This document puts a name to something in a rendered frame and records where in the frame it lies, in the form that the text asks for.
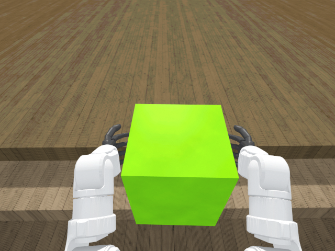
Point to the robot left forearm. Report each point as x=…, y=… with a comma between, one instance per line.
x=93, y=217

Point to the left robot hand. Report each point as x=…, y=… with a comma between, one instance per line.
x=110, y=139

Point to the right robot hand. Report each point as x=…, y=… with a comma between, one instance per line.
x=245, y=141

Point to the carton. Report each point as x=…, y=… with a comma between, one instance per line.
x=179, y=167

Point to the robot right forearm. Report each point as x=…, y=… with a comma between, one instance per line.
x=269, y=188

